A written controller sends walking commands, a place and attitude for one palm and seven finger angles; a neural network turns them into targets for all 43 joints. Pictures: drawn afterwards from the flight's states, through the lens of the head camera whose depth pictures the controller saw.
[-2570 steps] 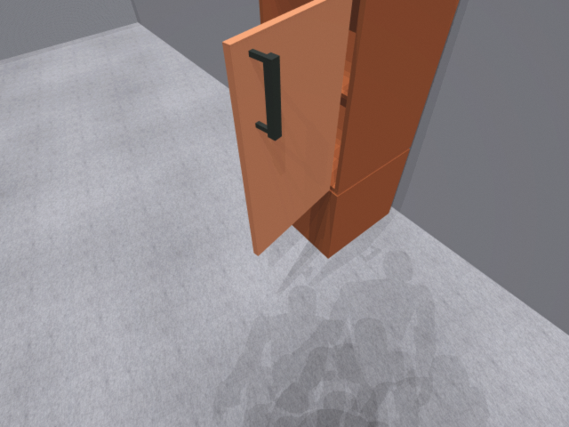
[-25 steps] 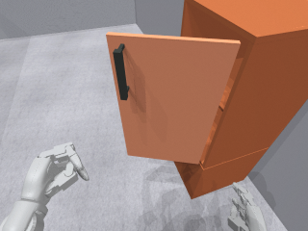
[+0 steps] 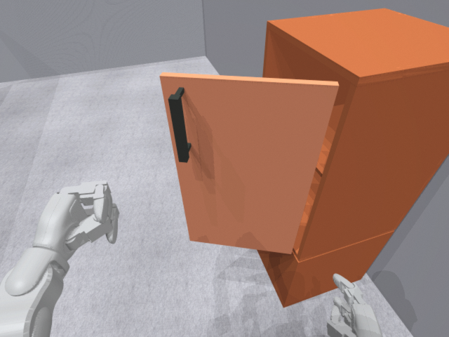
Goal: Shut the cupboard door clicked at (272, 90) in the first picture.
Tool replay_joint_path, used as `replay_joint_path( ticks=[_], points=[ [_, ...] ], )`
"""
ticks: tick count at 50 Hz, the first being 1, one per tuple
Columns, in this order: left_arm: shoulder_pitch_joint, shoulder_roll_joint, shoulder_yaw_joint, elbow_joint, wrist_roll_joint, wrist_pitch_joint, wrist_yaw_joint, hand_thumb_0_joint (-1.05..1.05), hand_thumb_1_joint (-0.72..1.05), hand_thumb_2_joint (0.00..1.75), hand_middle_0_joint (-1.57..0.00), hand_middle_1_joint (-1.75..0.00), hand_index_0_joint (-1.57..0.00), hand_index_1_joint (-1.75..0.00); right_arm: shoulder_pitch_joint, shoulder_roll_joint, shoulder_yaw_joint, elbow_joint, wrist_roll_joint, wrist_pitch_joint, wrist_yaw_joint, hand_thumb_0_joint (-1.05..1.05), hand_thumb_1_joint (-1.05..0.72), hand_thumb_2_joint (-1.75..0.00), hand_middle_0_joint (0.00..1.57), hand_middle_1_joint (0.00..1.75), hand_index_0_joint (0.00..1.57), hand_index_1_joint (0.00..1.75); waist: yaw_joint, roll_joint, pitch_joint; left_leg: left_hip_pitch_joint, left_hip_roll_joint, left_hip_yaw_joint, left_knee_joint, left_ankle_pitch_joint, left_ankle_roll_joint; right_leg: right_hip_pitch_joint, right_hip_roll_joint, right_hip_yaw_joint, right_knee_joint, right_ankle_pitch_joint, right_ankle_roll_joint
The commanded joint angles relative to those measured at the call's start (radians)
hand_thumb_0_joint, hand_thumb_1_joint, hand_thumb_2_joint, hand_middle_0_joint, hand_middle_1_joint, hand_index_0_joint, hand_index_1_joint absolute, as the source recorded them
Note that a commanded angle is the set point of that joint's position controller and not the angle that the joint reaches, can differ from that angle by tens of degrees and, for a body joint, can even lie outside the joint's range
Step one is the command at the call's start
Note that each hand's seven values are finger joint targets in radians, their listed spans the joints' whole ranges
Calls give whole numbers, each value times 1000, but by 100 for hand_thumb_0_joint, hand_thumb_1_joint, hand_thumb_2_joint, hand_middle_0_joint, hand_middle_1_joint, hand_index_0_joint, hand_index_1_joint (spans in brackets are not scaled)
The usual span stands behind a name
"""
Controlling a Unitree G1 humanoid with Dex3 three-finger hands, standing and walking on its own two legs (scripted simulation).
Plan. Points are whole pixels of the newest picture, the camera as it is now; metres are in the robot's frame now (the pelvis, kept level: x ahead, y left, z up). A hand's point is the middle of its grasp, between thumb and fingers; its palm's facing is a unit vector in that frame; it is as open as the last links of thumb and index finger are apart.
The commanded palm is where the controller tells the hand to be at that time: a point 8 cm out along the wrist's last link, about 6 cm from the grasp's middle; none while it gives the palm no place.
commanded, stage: raise the hand and make a fist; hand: left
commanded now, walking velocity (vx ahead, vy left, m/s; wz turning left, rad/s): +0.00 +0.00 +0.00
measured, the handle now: (182, 126) +0.49 +0.15 +0.15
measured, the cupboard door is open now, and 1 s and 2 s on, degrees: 63 63 63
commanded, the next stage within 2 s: bring the fist close to the handle in 0.26 s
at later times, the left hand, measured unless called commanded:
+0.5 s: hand (126, 223) +0.24 +0.18 +0.15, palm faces +0.01 -1.00 -0.08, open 3.1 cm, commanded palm +0.22 +0.22 +0.16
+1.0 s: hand (159, 177) +0.33 +0.15 +0.15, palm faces -0.03 -1.00 -0.04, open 3.1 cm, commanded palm +0.32 +0.19 +0.16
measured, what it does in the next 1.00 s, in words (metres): stands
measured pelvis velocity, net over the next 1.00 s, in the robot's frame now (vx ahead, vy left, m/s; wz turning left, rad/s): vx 0.00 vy -0.02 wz -0.01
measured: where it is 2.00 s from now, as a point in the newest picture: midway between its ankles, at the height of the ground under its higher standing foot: outside the picture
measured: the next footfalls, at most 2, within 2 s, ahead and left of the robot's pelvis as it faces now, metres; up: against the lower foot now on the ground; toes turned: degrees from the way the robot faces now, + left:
none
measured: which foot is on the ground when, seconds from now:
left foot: down 0.00-1.00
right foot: down 0.00-1.00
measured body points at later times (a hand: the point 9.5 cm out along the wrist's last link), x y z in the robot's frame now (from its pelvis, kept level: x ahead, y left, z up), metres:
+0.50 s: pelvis -0.01 -0.02 +0.00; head -0.03 -0.04 +0.45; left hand +0.23 +0.23 +0.15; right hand +0.19 -0.24 -0.07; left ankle -0.01 +0.11 -0.73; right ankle -0.01 -0.11 -0.73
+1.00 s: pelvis +0.00 -0.02 +0.00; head -0.01 -0.03 +0.45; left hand +0.33 +0.21 +0.15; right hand +0.17 -0.25 -0.08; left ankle -0.01 +0.11 -0.73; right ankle -0.01 -0.11 -0.73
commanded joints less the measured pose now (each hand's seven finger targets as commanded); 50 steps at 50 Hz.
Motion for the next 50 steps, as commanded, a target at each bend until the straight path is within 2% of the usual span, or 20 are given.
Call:
replay_joint_path(
  ticks=[1,3,5,9,13,18,24,25,27,29,30,33,35,36,40,42,43,45,47,50],
  points=[
    [-144,133,66,-234,-8,-60,12,0,90,90,-130,-150,-130,-150,-158,-104,-48,-177,2,-62,-1,0,-90,-90,20,30,20,30,4,-35,-87,36,13,-13,-83,240,17,-3,3,-5,-87,243,3],
    [-176,149,69,-269,3,-80,25,0,90,90,-130,-150,-130,-150,-158,-100,-48,-180,0,-66,-3,0,-90,-90,20,30,20,30,3,7,-93,50,14,-12,-85,229,14,-11,5,-6,-85,221,2],
    [-184,177,86,-278,12,-104,43,0,90,90,-130,-150,-130,-150,-153,-103,-46,-168,-4,-71,-6,0,-90,-90,20,30,20,30,1,-13,-78,46,17,-15,-87,218,15,-10,5,-4,-93,198,2],
    [-189,144,58,-252,14,-120,43,0,90,90,-130,-150,-130,-150,-150,-100,-47,-160,-3,-81,-9,0,-90,-90,20,30,20,30,-5,24,-60,54,14,-12,-93,197,13,-28,5,-3,-98,181,2],
    [-169,137,49,-207,9,-106,29,0,90,90,-130,-150,-130,-150,-151,-104,-49,-155,0,-85,-12,0,-90,-90,20,30,20,30,-4,-14,-34,39,13,-10,-94,165,16,-37,3,6,-116,147,7],
    [-165,147,63,-212,1,-101,23,0,90,90,-130,-150,-130,-150,-155,-106,-50,-157,-1,-89,-13,0,-90,-90,20,30,20,30,-2,-47,-56,38,11,-8,-88,168,19,-26,-1,12,-118,150,14],
    [-364,111,-7,-162,21,-125,49,0,90,90,-130,-150,-130,-150,-148,-107,-49,-131,-1,-102,-20,0,-90,-90,20,30,20,30,-27,-26,-47,56,7,-14,-83,151,21,-65,0,16,-112,130,14],
    [-362,147,20,-123,27,-121,56,0,90,90,-130,-150,-130,-150,-141,-112,-50,-121,-1,-98,-21,0,-90,-90,20,30,20,30,-21,-42,-39,43,12,-14,-82,145,21,-60,-3,29,-122,116,14],
    [-431,121,-13,-89,36,-117,57,0,90,90,-130,-150,-130,-150,-147,-109,-50,-122,0,-91,-21,0,-90,-90,20,30,20,30,-27,-55,-50,45,6,-11,-85,149,22,-55,-4,27,-118,123,14],
    [-469,130,-6,-62,42,-115,60,0,90,90,-130,-150,-130,-150,-154,-107,-50,-123,-2,-86,-20,0,-90,-90,20,30,20,30,-20,-22,-88,60,3,-6,-82,169,22,-39,-7,33,-109,156,11],
    [-464,164,25,-38,44,-114,66,0,90,90,-130,-150,-130,-150,-149,-111,-51,-120,-1,-81,-18,0,-90,-90,20,30,20,30,-15,-48,-102,54,7,-7,-81,178,20,-20,-10,37,-109,166,12],
    [-512,136,11,0,41,-110,66,0,90,90,-130,-150,-130,-150,-158,-106,-50,-126,-2,-70,-12,0,-90,-90,20,30,20,30,-12,-40,-131,61,3,2,-79,224,18,3,-11,32,-93,247,11],
    [-494,179,63,57,42,-102,75,0,90,90,-130,-150,-130,-150,-152,-111,-51,-123,-4,-60,-9,0,-90,-90,20,30,20,30,1,-62,-139,43,6,5,-77,244,16,27,-13,35,-88,280,12],
    [-520,152,38,71,42,-101,72,0,90,90,-130,-150,-130,-150,-153,-109,-50,-124,-3,-53,-6,0,-90,-90,20,30,20,30,-8,-73,-135,38,5,8,-80,245,17,23,-14,37,-90,291,14],
    [-589,156,30,76,52,-110,76,0,90,90,-130,-150,-130,-150,-149,-111,-56,-130,-1,-41,-1,0,-90,-90,20,30,20,30,-11,-46,-165,61,7,14,-75,285,15,35,-14,33,-75,344,9],
    [-645,110,-24,73,57,-114,76,0,90,90,-130,-150,-130,-150,-147,-107,-57,-133,2,-37,0,0,-90,-90,20,30,20,30,-25,-13,-162,79,6,15,-75,285,13,11,-8,27,-75,342,6],
    [-674,104,-30,97,58,-115,81,0,90,90,-130,-150,-130,-150,-142,-109,-57,-128,1,-36,0,0,-90,-90,20,30,20,30,-30,-35,-152,78,6,11,-76,280,14,0,-5,24,-75,334,5],
    [-693,139,-4,138,66,-116,93,0,90,90,-130,-150,-130,-150,-132,-118,-61,-116,-2,-26,-3,0,-90,-90,20,30,20,30,-28,-68,-148,73,11,12,-78,275,16,-2,-6,27,-81,321,7],
    [-779,99,-47,149,72,-118,100,0,90,90,-130,-150,-130,-150,-135,-113,-61,-113,0,-19,-3,0,-90,-90,20,30,20,30,-42,-43,-153,87,8,9,-82,267,16,-17,-4,27,-82,304,3],
    [-808,132,-19,197,85,-121,122,0,90,90,-130,-150,-130,-150,-125,-118,-63,-101,-4,-4,-1,0,-90,-90,20,30,20,30,-35,-51,-191,98,11,9,-81,299,13,8,-6,27,-77,332,-1]
  ],
)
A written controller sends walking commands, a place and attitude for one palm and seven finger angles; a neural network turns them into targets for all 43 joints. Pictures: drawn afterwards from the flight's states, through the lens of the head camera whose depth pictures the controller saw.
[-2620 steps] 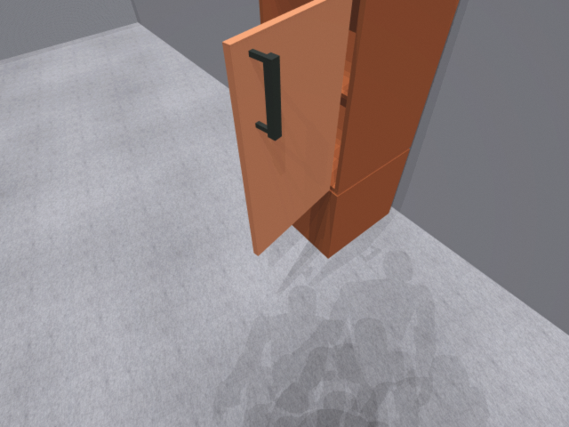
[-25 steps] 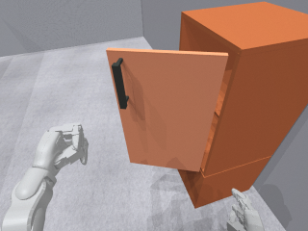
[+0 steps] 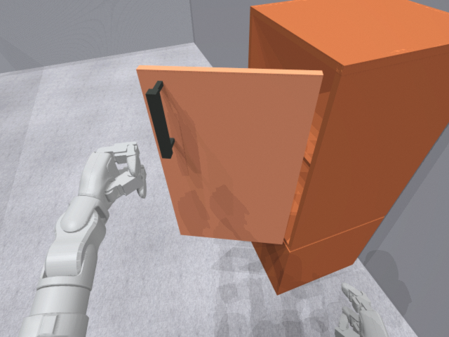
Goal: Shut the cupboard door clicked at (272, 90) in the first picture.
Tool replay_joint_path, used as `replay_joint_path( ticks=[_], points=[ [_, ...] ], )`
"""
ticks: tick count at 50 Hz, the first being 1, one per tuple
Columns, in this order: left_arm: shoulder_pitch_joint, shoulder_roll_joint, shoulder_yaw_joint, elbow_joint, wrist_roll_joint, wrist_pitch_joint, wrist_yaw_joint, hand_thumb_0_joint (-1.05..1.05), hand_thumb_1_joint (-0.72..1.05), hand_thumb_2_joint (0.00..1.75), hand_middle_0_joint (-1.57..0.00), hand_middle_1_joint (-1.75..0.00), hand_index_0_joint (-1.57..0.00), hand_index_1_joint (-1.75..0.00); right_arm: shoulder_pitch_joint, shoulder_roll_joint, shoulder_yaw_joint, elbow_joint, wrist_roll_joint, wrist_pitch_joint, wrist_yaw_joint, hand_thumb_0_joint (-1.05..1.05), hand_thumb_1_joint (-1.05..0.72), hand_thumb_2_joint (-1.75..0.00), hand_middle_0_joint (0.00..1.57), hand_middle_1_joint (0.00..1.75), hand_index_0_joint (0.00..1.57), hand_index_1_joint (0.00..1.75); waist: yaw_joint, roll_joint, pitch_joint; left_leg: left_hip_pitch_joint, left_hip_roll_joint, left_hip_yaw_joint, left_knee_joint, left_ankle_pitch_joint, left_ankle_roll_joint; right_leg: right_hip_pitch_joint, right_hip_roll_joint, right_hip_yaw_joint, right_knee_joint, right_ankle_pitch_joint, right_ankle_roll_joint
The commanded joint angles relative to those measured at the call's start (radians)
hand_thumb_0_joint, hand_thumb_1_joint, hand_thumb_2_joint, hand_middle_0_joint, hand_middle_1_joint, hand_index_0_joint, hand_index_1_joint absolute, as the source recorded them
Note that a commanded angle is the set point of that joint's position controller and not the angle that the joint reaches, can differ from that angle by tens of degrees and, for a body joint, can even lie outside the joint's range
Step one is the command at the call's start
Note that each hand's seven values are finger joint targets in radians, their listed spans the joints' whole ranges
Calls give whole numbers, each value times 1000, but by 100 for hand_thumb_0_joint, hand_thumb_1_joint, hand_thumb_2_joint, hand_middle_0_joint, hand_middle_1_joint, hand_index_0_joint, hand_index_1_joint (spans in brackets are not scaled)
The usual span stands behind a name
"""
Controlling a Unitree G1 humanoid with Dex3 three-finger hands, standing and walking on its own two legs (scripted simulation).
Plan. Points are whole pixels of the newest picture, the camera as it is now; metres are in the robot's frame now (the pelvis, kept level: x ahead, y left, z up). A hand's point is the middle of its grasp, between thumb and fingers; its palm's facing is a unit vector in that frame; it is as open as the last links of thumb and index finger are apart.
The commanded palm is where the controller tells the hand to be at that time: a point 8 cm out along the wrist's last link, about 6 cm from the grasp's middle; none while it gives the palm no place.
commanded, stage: bring the fist close to the handle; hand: left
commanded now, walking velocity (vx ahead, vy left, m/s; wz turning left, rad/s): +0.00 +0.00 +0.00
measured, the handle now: (163, 121) +0.49 +0.17 +0.15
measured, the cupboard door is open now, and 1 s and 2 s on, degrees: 63 63 42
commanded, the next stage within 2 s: push the door shut along its arc in 0.76 s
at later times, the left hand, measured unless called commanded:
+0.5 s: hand (170, 144) +0.41 +0.14 +0.16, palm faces -0.01 -1.00 -0.01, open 3.1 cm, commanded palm +0.37 +0.19 +0.16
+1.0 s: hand (166, 145) +0.41 +0.14 +0.15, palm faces -0.02 -1.00 -0.02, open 3.1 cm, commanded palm +0.39 +0.19 +0.16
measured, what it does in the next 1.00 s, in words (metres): stands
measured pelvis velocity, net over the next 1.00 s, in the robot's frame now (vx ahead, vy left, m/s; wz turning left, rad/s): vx -0.01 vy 0.00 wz -0.02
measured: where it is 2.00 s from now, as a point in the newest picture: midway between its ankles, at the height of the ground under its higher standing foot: outside the picture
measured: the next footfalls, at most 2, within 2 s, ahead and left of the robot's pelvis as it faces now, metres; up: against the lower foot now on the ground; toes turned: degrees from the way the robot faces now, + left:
none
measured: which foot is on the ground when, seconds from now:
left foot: down 0.00-1.00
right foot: down 0.00-1.00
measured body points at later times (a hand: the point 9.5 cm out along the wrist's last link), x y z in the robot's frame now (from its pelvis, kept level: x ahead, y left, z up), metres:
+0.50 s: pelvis +0.00 +0.01 +0.00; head +0.00 -0.01 +0.45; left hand +0.40 +0.19 +0.16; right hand +0.13 -0.24 -0.10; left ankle -0.01 +0.12 -0.73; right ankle -0.01 -0.10 -0.73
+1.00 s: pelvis -0.01 +0.00 +0.00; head -0.01 -0.01 +0.45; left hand +0.40 +0.20 +0.16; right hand +0.13 -0.24 -0.10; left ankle -0.01 +0.12 -0.73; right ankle -0.01 -0.10 -0.73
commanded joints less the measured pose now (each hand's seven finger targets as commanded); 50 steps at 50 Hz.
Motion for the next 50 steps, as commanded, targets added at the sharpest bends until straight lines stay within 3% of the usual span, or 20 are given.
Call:
replay_joint_path(
  ticks=[1,3,5,7,9,18,20,22,25,30,32,35,39,41,44,45,46,47,49,50],
  points=[
    [-431,156,56,-183,3,-79,28,0,90,90,-130,-150,-130,-150,-115,-96,-35,-151,-3,-45,3,0,-90,-90,20,30,20,30,-13,-46,-235,100,-1,0,-50,302,32,37,-16,15,-75,357,18],
    [-467,150,49,-144,9,-77,35,0,90,90,-130,-150,-130,-150,-114,-95,-34,-147,-1,-34,4,0,-90,-90,20,30,20,30,-16,-24,-236,100,-2,3,-49,312,29,33,-15,14,-74,368,15],
    [-492,182,77,-75,14,-75,49,0,90,90,-130,-150,-130,-150,-104,-102,-35,-136,-3,-22,5,0,-90,-90,20,30,20,30,-14,-75,-216,81,2,-1,-54,296,29,32,-15,14,-81,348,15],
    [-567,129,26,-70,20,-79,51,0,90,90,-130,-150,-130,-150,-102,-96,-36,-139,-1,-13,8,0,-90,-90,20,30,20,30,-28,-50,-232,100,2,0,-54,311,29,21,-12,12,-77,358,12],
    [-581,137,40,-35,25,-81,62,0,90,90,-130,-150,-130,-150,-94,-97,-39,-137,-3,-4,11,0,-90,-90,20,30,20,30,-24,-28,-256,112,2,1,-49,331,27,25,-12,14,-74,377,8],
    [-781,110,15,137,51,-114,110,0,90,90,-130,-150,-130,-150,-47,-102,-49,-111,-4,37,20,0,-90,-90,20,30,20,30,-48,-69,-264,102,9,-1,-50,323,25,-2,-5,12,-75,354,5],
    [-739,162,71,171,60,-130,122,0,90,90,-130,-150,-130,-150,-40,-108,-52,-112,-11,45,23,0,-90,-90,20,30,20,30,-24,-83,-288,89,8,4,-54,329,26,38,-9,17,-74,364,3],
    [-706,133,57,155,61,-145,118,0,90,90,-130,-150,-130,-150,-43,-101,-52,-128,-10,48,31,0,-90,-90,20,30,20,30,-12,-55,-314,92,6,14,-55,371,25,64,-10,19,-64,422,1],
    [-666,174,92,146,67,-162,116,0,90,90,-130,-150,-130,-150,-36,-107,-59,-134,-12,58,34,0,-90,-90,20,30,20,30,-4,-74,-318,82,9,21,-59,380,26,92,-10,20,-65,443,3],
    [-714,164,69,111,61,-165,102,0,90,90,-130,-150,-130,-150,-40,-107,-60,-141,-5,66,29,0,-90,-90,20,30,20,30,-25,-67,-269,76,7,28,-68,323,33,66,-8,28,-89,404,8],
    [-748,124,28,105,56,-167,94,0,90,90,-130,-150,-130,-150,-44,-101,-58,-138,1,63,25,0,-90,-90,20,30,20,30,-43,-24,-253,92,5,25,-68,295,32,29,-3,28,-96,366,6],
    [-788,148,37,116,53,-173,95,0,90,90,-130,-150,-130,-150,-36,-108,-61,-126,-2,63,15,0,-90,-90,20,30,20,30,-53,-55,-263,100,5,18,-67,276,36,28,-3,28,-103,339,8],
    [-794,111,17,171,46,-172,90,0,90,90,-130,-150,-130,-150,-32,-104,-56,-115,0,56,16,0,-90,-90,20,30,20,30,-54,-44,-259,105,2,13,-64,270,34,3,1,25,-101,333,5],
    [-783,156,54,199,48,-173,91,0,90,90,-130,-150,-130,-150,-29,-111,-57,-113,-2,64,15,0,-90,-90,20,30,20,30,-49,-76,-261,88,3,15,-67,266,36,20,-2,29,-101,336,7],
    [-778,142,47,219,49,-173,86,0,90,90,-130,-150,-130,-150,-32,-108,-54,-122,-1,64,20,0,-90,-90,20,30,20,30,-42,-62,-265,80,0,16,-64,266,34,19,-4,28,-95,342,5],
    [-784,191,76,256,58,-175,87,0,90,90,-130,-150,-130,-150,-25,-116,-54,-115,-4,73,17,0,-90,-90,20,30,20,30,-48,-87,-242,63,2,15,-66,249,36,20,-7,30,-101,322,8],
    [-844,160,40,258,56,-180,79,0,90,90,-130,-150,-130,-150,-26,-114,-50,-116,-1,73,17,0,-90,-90,20,30,20,30,-69,-87,-227,60,0,16,-66,230,40,-7,-7,34,-104,310,12],
    [-873,186,56,283,58,-187,74,0,90,90,-130,-150,-130,-150,-18,-116,-53,-110,-2,73,15,0,-90,-90,20,30,20,30,-70,-99,-229,59,2,14,-62,228,40,-12,-5,35,-102,307,11],
    [-925,174,34,287,61,-206,58,0,90,90,-130,-150,-130,-150,-17,-112,-52,-113,-2,73,16,0,-90,-90,20,30,20,30,-74,-24,-258,78,-2,16,-54,238,37,-17,-6,39,-93,316,5],
    [-944,186,37,291,62,-217,55,0,90,90,-130,-150,-130,-150,-7,-116,-52,-111,-4,74,15,0,-90,-90,20,30,20,30,-75,-31,-277,83,-1,9,-51,239,36,-8,-8,35,-88,307,3]
  ],
)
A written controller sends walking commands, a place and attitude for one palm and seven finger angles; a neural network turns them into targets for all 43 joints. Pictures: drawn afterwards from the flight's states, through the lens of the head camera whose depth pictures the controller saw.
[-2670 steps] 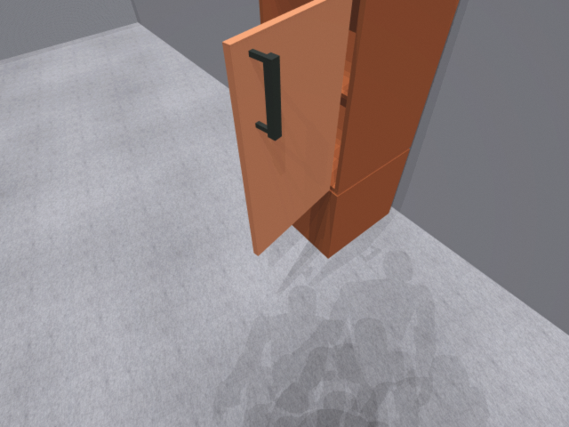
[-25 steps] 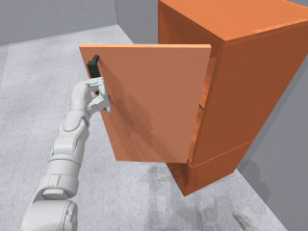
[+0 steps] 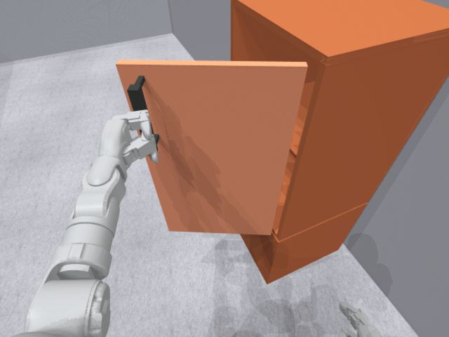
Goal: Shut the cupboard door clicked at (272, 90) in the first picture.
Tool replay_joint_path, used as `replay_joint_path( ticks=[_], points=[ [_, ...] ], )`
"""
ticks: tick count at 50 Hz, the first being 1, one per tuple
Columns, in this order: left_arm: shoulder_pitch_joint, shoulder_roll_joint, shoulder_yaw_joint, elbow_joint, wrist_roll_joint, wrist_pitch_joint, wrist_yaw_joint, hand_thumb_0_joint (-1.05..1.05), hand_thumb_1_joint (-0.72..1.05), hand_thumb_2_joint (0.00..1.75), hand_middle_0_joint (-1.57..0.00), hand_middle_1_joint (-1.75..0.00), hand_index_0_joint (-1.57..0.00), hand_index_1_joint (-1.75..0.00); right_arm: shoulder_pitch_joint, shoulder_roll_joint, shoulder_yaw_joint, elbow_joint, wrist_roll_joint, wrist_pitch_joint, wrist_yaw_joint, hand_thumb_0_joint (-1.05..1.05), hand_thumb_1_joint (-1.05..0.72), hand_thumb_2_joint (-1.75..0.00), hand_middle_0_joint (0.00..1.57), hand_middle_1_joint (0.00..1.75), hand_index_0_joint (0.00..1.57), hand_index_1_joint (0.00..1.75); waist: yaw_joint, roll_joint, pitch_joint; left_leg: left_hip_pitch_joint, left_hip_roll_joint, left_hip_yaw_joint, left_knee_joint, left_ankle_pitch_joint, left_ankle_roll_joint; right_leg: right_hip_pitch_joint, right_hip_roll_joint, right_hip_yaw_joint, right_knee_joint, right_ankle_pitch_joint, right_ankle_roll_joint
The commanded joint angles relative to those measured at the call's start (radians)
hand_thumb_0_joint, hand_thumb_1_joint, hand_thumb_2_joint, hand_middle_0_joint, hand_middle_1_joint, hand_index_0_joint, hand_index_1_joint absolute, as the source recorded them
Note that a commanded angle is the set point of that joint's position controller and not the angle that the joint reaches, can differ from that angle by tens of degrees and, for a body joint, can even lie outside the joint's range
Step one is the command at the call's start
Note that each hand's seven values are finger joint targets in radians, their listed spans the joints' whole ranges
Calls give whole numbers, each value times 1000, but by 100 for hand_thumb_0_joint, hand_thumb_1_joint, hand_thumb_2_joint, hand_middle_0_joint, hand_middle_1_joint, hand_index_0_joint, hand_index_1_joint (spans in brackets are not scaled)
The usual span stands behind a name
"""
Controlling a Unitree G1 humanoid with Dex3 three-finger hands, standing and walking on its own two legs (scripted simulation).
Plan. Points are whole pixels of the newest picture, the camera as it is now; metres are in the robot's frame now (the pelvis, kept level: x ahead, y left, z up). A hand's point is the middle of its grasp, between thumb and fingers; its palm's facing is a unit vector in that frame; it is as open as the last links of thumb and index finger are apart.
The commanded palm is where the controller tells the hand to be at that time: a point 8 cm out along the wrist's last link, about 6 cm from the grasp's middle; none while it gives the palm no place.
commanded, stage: push the door shut along its arc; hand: left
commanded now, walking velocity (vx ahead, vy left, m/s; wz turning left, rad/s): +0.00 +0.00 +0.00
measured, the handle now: (146, 117) +0.49 +0.17 +0.15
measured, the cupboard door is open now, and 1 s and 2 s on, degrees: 63 42 28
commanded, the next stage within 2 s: pull the fist back off the door in 1.76 s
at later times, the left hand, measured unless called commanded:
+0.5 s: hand (160, 121) +0.47 +0.14 +0.16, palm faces -0.13 -0.99 -0.02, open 3.2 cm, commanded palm +0.47 +0.18 +0.15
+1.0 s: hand (185, 104) +0.53 +0.10 +0.16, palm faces -0.26 -0.96 +0.01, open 3.1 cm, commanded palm +0.53 +0.15 +0.15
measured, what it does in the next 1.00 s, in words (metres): stands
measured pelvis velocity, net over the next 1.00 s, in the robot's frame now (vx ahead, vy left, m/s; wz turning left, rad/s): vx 0.00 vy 0.01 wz -0.01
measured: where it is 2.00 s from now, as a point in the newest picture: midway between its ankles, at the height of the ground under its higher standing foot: outside the picture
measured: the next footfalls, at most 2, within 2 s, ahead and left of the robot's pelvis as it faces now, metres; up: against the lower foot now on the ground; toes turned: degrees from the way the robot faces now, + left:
none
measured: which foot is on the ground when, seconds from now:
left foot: down 0.00-1.00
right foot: down 0.00-1.00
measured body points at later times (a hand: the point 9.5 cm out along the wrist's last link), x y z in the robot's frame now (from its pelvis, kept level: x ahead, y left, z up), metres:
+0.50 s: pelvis -0.01 +0.00 -0.01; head +0.04 +0.00 +0.44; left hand +0.47 +0.20 +0.16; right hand +0.03 -0.27 -0.13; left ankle -0.01 +0.12 -0.73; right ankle +0.00 -0.10 -0.73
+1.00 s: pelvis +0.00 +0.01 -0.02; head +0.09 +0.00 +0.43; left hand +0.53 +0.15 +0.16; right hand -0.02 -0.26 -0.13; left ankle -0.01 +0.12 -0.73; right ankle +0.00 -0.10 -0.73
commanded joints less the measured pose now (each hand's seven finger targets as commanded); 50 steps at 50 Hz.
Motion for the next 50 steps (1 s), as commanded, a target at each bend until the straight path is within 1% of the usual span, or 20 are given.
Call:
replay_joint_path(
  ticks=[1,4,5,8,12,15,18,20,24,25,27,29,34,37,40,41,42,43,47,50],
  points=[
    [-584,181,18,-185,-4,-107,-22,0,90,90,-130,-150,-130,-150,-31,-127,-43,-114,2,-48,-9,0,-90,-90,20,30,20,30,-36,-1,-274,125,-5,-11,-27,218,33,16,-10,18,-64,281,1],
    [-666,170,9,-93,-14,-132,-40,0,90,90,-130,-150,-130,-150,-1,-135,-46,-94,0,-56,-9,0,-90,-90,20,30,20,30,-56,-55,-265,112,-6,-20,-19,201,34,-16,-5,12,-58,264,2],
    [-670,203,30,-67,-14,-142,-43,0,90,90,-130,-150,-130,-150,9,-141,-47,-89,-3,-56,-11,0,-90,-90,20,30,20,30,-51,-58,-273,101,-8,-21,-16,196,35,-2,-9,15,-58,257,2],
    [-732,178,2,-8,-10,-170,-69,0,90,90,-130,-150,-130,-150,34,-143,-48,-75,-4,-63,-7,0,-90,-90,20,30,20,30,-66,-31,-302,111,-9,-25,-4,215,33,-28,-6,13,-39,279,-1],
    [-784,242,52,101,-14,-199,-96,0,90,90,-130,-150,-130,-150,70,-159,-51,-57,-10,-66,-7,0,-90,-90,20,30,20,30,-73,-59,-302,67,-11,-28,3,191,35,-35,-6,19,-31,269,1],
    [-845,259,42,173,-5,-215,-113,0,90,90,-130,-150,-130,-150,106,-169,-52,-39,-13,-65,-7,0,-90,-90,20,30,20,30,-97,-53,-277,34,-12,-30,7,165,35,-61,-6,19,-28,241,2],
    [-868,275,53,199,-7,-232,-142,0,90,90,-130,-150,-130,-150,128,-177,-57,-38,-15,-76,-3,0,-90,-90,20,30,20,30,-100,-31,-335,37,-14,-29,22,180,34,-60,-3,27,-15,265,2],
    [-878,314,74,243,-5,-236,-160,0,90,90,-130,-150,-130,-150,155,-186,-62,-27,-19,-73,-6,0,-90,-90,20,30,20,30,-110,-56,-329,15,-11,-29,27,179,36,-60,-2,26,-13,265,3],
    [-948,311,55,284,1,-245,-193,0,90,90,-130,-150,-130,-150,186,-194,-65,-17,-20,-80,-3,0,-90,-90,20,30,20,30,-134,-4,-325,5,-11,-35,40,163,32,-116,3,28,-5,244,2],
    [-958,312,50,295,0,-246,-197,0,90,90,-130,-150,-130,-150,200,-197,-69,-10,-21,-76,-4,0,-90,-90,20,30,20,30,-143,-31,-327,5,-7,-37,43,173,34,-115,3,23,-4,248,3],
    [-982,309,47,295,-1,-245,-211,0,90,90,-130,-150,-130,-150,211,-203,-71,-7,-23,-79,-2,0,-90,-90,20,30,20,30,-147,11,-363,26,-7,-41,54,186,30,-142,7,24,4,252,2],
    [-1018,299,41,305,0,-245,-217,0,90,90,-130,-150,-130,-150,232,-205,-74,4,-28,-83,1,0,-90,-90,20,30,20,30,-157,35,-382,46,-6,-49,61,204,27,-167,10,18,10,249,1],
    [-1063,341,73,342,10,-242,-219,0,90,90,-130,-150,-130,-150,267,-214,-78,16,-39,-78,2,0,-90,-90,20,30,20,30,-169,8,-394,27,-1,-57,74,226,28,-181,15,14,20,265,3],
    [-1086,335,62,362,20,-243,-220,0,90,90,-130,-150,-130,-150,277,-215,-77,18,-41,-72,5,0,-90,-90,20,30,20,30,-173,44,-389,36,-1,-63,87,245,24,-220,18,12,28,262,0],
    [-1125,339,61,406,24,-239,-217,0,90,90,-130,-150,-130,-150,300,-221,-78,25,-45,-65,4,0,-90,-90,20,30,20,30,-191,21,-388,20,1,-65,99,260,26,-235,20,7,40,269,0],
    [-1158,335,58,394,26,-239,-220,0,90,90,-130,-150,-130,-150,298,-221,-78,23,-47,-67,6,0,-90,-90,20,30,20,30,-198,42,-405,33,-1,-65,104,258,26,-249,22,12,39,272,4],
    [-1155,373,86,414,35,-239,-219,0,90,90,-130,-150,-130,-150,309,-226,-79,27,-51,-65,6,0,-90,-90,20,30,20,30,-191,27,-417,26,1,-73,106,259,23,-244,21,10,45,268,1],
    [-1166,357,76,421,33,-236,-223,0,90,90,-130,-150,-130,-150,310,-223,-77,24,-52,-65,7,0,-90,-90,20,30,20,30,-199,27,-422,23,-1,-68,110,264,26,-243,22,13,48,280,3],
    [-1193,438,130,451,49,-239,-230,0,90,90,-130,-150,-130,-150,330,-231,-78,23,-58,-53,4,0,-90,-90,20,30,20,30,-199,17,-464,-1,-5,-64,134,305,30,-219,23,20,63,340,6],
    [-1206,409,104,436,43,-247,-251,0,90,90,-130,-150,-130,-150,336,-227,-79,12,-58,-44,3,0,-90,-90,20,30,20,30,-202,37,-497,13,-10,-59,148,345,33,-209,25,15,74,377,5]
  ],
)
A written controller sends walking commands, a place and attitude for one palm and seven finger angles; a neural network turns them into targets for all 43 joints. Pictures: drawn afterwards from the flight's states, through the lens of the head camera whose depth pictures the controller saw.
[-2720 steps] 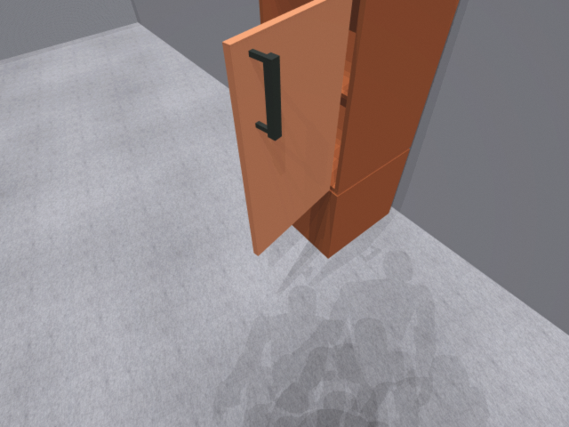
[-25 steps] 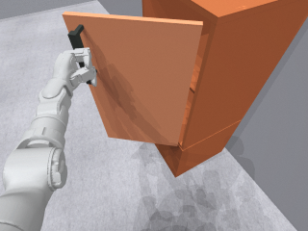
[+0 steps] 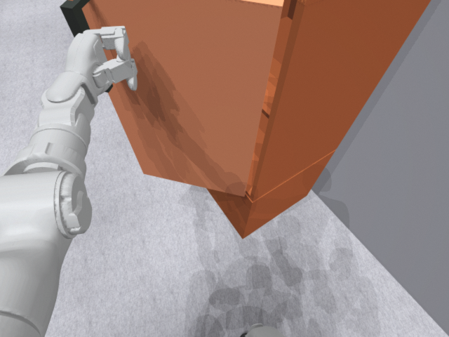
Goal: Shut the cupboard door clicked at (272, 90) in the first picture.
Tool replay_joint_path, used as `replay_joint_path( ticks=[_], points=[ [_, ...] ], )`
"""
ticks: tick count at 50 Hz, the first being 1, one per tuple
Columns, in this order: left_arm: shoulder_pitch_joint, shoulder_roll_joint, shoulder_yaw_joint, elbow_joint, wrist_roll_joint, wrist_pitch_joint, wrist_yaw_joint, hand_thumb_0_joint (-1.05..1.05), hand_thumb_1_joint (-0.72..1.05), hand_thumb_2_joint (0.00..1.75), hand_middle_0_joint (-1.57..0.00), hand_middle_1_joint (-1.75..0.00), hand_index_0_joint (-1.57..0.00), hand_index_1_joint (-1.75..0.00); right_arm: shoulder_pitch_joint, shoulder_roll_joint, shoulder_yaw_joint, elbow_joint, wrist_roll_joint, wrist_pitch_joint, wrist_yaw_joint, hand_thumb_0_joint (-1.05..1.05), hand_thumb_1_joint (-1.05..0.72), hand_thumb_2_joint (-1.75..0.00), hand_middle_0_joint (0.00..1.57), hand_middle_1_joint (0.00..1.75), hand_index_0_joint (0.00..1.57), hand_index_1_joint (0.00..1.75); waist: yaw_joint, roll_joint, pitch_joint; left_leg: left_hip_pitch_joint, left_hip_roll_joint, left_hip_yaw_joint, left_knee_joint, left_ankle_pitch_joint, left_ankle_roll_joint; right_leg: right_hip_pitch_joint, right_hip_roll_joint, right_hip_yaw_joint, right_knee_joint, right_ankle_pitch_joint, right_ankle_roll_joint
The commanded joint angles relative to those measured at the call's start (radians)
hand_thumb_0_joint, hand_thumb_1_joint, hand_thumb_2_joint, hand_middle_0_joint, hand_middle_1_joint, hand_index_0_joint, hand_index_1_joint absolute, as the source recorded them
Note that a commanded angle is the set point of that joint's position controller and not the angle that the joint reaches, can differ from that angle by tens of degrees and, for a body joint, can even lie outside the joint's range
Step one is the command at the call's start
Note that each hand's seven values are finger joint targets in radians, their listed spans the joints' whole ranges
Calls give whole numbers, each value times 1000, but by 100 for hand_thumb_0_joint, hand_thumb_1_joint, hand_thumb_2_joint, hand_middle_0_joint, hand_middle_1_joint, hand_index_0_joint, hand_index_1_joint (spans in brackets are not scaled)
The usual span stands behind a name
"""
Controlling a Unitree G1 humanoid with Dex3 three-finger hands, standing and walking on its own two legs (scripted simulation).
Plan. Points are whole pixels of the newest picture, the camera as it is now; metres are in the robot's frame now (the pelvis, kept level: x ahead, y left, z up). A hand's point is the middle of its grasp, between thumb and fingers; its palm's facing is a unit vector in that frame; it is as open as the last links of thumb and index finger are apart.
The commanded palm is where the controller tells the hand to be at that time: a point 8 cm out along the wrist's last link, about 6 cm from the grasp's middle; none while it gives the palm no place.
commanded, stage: push the door shut along its arc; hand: left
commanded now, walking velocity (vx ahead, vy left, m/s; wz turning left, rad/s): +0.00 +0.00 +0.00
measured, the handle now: (95, 46) +0.60 +0.15 +0.17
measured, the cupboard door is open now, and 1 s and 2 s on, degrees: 42 28 25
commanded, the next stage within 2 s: pull the fist back off the door in 0.76 s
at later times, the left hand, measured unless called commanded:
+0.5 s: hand (146, 48) +0.56 +0.06 +0.18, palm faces -0.35 -0.94 +0.00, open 3.1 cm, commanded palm +0.58 +0.10 +0.17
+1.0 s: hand (164, 32) +0.60 +0.03 +0.18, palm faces -0.04 -0.99 +0.10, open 3.0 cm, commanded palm +0.59 +0.06 +0.17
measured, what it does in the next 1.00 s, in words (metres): stands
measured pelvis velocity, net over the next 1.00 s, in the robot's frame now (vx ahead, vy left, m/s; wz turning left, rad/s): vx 0.00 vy -0.01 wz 0.02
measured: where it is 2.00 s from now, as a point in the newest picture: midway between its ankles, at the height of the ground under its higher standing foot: outside the picture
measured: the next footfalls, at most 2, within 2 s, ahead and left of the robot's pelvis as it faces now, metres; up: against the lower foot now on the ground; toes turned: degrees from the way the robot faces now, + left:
none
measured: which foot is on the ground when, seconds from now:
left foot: down 0.00-1.00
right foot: down 0.00-1.00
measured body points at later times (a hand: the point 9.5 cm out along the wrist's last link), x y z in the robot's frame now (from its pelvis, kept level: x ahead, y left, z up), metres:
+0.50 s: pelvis +0.00 -0.01 -0.01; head +0.12 -0.01 +0.43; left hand +0.57 +0.12 +0.19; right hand -0.06 -0.28 -0.12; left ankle -0.01 +0.11 -0.72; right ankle +0.00 -0.11 -0.72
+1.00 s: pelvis +0.00 -0.01 -0.02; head +0.14 -0.01 +0.41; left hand +0.60 +0.09 +0.18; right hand -0.07 -0.27 -0.12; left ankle -0.01 +0.11 -0.72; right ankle +0.00 -0.11 -0.72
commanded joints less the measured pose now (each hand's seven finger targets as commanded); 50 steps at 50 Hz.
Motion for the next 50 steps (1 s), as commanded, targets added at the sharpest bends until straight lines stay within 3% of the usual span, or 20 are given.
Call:
replay_joint_path(
  ticks=[1,2,3,5,6,10,12,16,22,25,29,31,32,36,42,43,44,46,48,50],
  points=[
    [-605,228,35,-236,-14,-77,-29,0,90,90,-130,-150,-130,-150,158,-184,-64,-46,1,-14,-15,0,-90,-90,20,30,20,30,-29,21,-477,332,-9,-67,-8,395,15,94,29,11,-53,411,-8],
    [-596,245,43,-219,-13,-72,-35,0,90,90,-130,-150,-130,-150,165,-187,-65,-47,1,-8,-16,0,-90,-90,20,30,20,30,-31,2,-470,315,-8,-70,-9,390,15,97,29,10,-51,409,-8],
    [-615,206,9,-224,-11,-69,-42,0,90,90,-130,-150,-130,-150,161,-184,-65,-48,1,-6,-15,0,-90,-90,20,30,20,30,-40,23,-464,313,-11,-65,-8,384,16,86,29,12,-53,409,-7],
    [-644,197,2,-215,-19,-64,-44,0,90,90,-130,-150,-130,-150,171,-184,-65,-43,1,1,-21,0,-90,-90,20,30,20,30,-54,28,-449,318,-11,-62,0,391,18,66,30,4,-51,405,-8],
    [-638,230,31,-206,-13,-60,-46,0,90,90,-130,-150,-130,-150,174,-189,-66,-40,-2,2,-20,0,-90,-90,20,30,20,30,-42,34,-463,321,-11,-65,4,392,16,62,32,9,-52,406,-7],
    [-653,215,14,-181,-14,-49,-53,0,90,90,-130,-150,-130,-150,187,-188,-66,-40,-3,12,-24,0,-90,-90,20,30,20,30,-60,22,-468,303,-14,-58,18,407,22,65,33,4,-42,430,-8],
    [-655,260,37,-141,3,-40,-56,0,90,90,-130,-150,-130,-150,196,-195,-66,-34,-7,19,-23,0,-90,-90,20,30,20,30,-59,-5,-452,260,-13,-64,19,379,20,64,32,10,-43,420,-5],
    [-700,241,16,-164,14,-47,-59,0,90,90,-130,-150,-130,-150,205,-195,-69,-36,-12,30,-25,0,-90,-90,20,30,20,30,-69,38,-493,298,-14,-65,33,413,19,33,34,6,-32,430,-6],
    [-793,192,-32,-148,15,-42,-71,0,90,90,-130,-150,-130,-150,217,-197,-74,-8,-18,32,-27,0,-90,-90,20,30,20,30,-105,66,-491,321,-13,-77,50,395,21,-35,39,-1,-34,387,-7],
    [-820,151,-50,-123,-5,-34,-77,0,90,90,-130,-150,-130,-150,231,-199,-72,10,-21,27,-32,0,-90,-90,20,30,20,30,-131,41,-470,313,-14,-75,55,376,27,-52,42,-13,-35,372,-7],
    [-852,172,-51,-91,6,-25,-83,0,90,90,-130,-150,-130,-150,229,-204,-70,27,-22,21,-33,0,-90,-90,20,30,20,30,-140,54,-462,278,-15,-75,64,332,28,-72,42,-7,-36,340,-3],
    [-876,135,-76,-115,6,-36,-85,0,90,90,-130,-150,-130,-150,231,-203,-72,38,-24,17,-34,0,-90,-90,20,30,20,30,-145,92,-498,337,-13,-78,76,376,26,-112,46,-13,-22,349,-7],
    [-875,114,-90,-95,3,-30,-85,0,90,90,-130,-150,-130,-150,226,-201,-70,43,-25,16,-33,0,-90,-90,20,30,20,30,-147,96,-475,327,-11,-83,76,363,24,-131,46,-21,-22,326,-9],
    [-899,123,-83,-94,2,-31,-85,0,90,90,-130,-150,-130,-150,240,-210,-72,57,-26,6,-37,0,-90,-90,20,30,20,30,-161,90,-492,335,-12,-78,85,365,29,-150,51,-23,-14,327,-7],
    [-920,49,-128,-89,2,-19,-81,0,90,90,-130,-150,-130,-150,234,-204,-73,79,-27,-2,-37,0,-90,-90,20,30,20,30,-167,115,-499,354,-12,-82,97,383,27,-190,54,-35,-1,314,-10],
    [-930,78,-110,-94,2,-21,-83,0,90,90,-130,-150,-130,-150,245,-209,-75,81,-28,-6,-38,0,-90,-90,20,30,20,30,-173,106,-506,359,-13,-77,98,382,29,-183,57,-34,-2,322,-8],
    [-968,142,123,-65,-58,25,144,0,90,90,-130,-150,-130,-150,272,-160,-45,32,-30,-12,-14,0,-90,-90,20,30,20,30,-140,139,-496,199,7,-89,93,330,9,-98,42,1,-40,315,1],
    [-936,94,114,-64,6,40,363,0,90,90,-130,-150,-130,-150,318,-162,-51,27,-58,-12,27,0,-90,-90,20,30,20,30,-165,41,-492,145,7,-100,76,326,8,-69,40,-10,-29,324,21],
    [-967,65,93,-130,121,3,533,0,90,90,-130,-150,-130,-150,341,-153,-58,17,-96,-2,80,0,-90,-90,20,30,20,30,-156,106,-530,167,-2,-102,99,411,4,-95,37,-16,-2,360,20],
    [-953,88,76,-166,229,-60,617,0,90,90,-130,-150,-130,-150,369,-154,-72,9,-121,9,115,0,-90,-90,20,30,20,30,-147,108,-599,220,-4,-110,125,500,0,-101,36,-25,29,391,15]
  ],
)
